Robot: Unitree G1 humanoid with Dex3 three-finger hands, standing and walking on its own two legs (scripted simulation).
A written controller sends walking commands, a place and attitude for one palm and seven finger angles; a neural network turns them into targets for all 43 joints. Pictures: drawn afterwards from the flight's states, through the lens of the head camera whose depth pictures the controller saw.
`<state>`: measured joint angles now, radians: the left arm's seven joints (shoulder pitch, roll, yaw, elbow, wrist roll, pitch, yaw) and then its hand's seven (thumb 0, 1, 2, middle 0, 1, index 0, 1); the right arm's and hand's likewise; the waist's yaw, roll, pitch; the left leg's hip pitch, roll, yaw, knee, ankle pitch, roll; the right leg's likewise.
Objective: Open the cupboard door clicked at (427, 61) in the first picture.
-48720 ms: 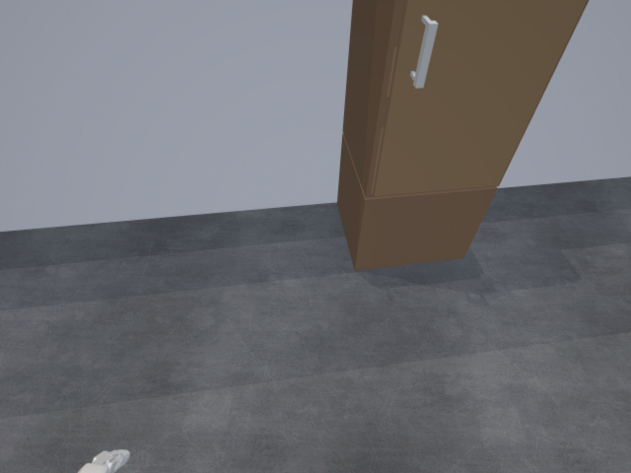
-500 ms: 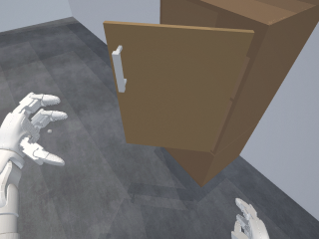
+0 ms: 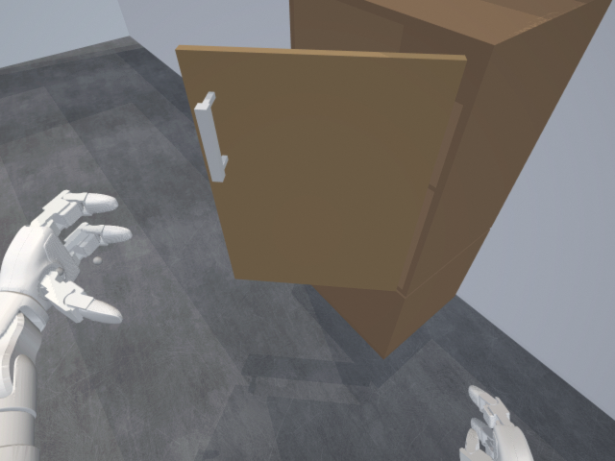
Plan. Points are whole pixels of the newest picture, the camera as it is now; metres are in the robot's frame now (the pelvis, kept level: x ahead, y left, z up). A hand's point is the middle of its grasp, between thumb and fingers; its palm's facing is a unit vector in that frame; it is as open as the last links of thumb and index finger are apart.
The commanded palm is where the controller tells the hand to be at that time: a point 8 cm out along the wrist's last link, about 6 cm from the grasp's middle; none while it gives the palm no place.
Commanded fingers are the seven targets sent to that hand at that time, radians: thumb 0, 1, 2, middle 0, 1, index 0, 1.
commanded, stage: raise the hand with hooked fingers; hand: left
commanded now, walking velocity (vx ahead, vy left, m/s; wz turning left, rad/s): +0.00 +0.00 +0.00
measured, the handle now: (214, 138) +0.57 +0.21 +0.12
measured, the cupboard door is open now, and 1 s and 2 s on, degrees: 46 46 46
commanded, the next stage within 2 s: move the hooked fingers beside the handle in 0.02 s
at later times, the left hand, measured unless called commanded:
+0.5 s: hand (126, 224) +0.35 +0.26 +0.14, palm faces +0.03 -1.00 -0.02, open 14.0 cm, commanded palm +0.32 +0.32 +0.14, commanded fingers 0.00 -0.50 0.30 -0.30 -1.20 -0.30 -1.20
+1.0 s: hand (138, 194) +0.41 +0.27 +0.14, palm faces +0.00 -1.00 -0.01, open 14.0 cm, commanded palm +0.39 +0.32 +0.13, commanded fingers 0.00 -0.50 0.30 -0.30 -1.20 -0.30 -1.20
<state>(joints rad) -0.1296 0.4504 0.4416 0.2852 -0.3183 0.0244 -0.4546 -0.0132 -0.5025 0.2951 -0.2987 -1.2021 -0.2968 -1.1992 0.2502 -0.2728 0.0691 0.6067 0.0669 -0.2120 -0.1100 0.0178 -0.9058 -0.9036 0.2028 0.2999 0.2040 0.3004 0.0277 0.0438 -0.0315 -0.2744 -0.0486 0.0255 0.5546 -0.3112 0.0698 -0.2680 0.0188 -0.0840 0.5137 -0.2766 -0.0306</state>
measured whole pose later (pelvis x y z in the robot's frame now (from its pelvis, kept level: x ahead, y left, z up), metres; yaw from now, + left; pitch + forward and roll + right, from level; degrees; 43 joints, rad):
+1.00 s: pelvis +0.00 +0.00 -0.01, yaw -1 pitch +8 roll -1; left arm -0.63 0.60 0.46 0.93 -0.23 -0.15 -0.51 -0.01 -0.50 0.30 -0.30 -1.20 -0.30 -1.20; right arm 0.36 -0.31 0.05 0.64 0.07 -0.13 -0.10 0.02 -0.91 -0.90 0.20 0.30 0.20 0.30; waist -0.06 0.02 -0.06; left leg -0.45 -0.03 0.04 0.64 -0.33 0.07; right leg -0.44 0.03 -0.08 0.58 -0.29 -0.04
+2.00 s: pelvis +0.02 +0.01 -0.02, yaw -4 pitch +18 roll -3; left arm -0.95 0.81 0.56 1.27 -0.11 -0.22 -0.51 -0.01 -0.50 0.30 -0.30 -1.20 -0.30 -1.20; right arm 0.48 -0.30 0.06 0.62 0.03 0.09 -0.06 0.01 -0.91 -0.90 0.20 0.30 0.21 0.30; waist -0.18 0.02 -0.09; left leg -0.63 0.00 0.06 0.71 -0.39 0.08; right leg -0.61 0.06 -0.05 0.61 -0.31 -0.02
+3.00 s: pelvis +0.01 +0.02 -0.02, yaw -3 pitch +19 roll -4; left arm -1.06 0.82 0.47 1.33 -0.11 -0.20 -0.51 -0.01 -0.50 0.30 -0.30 -1.20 -0.30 -1.20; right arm 0.47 -0.31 0.06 0.64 0.02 0.08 -0.07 0.01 -0.91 -0.90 0.20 0.30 0.21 0.30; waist -0.19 0.02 -0.09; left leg -0.70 -0.01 0.03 0.77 -0.40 0.09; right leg -0.67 0.05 -0.08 0.65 -0.31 -0.02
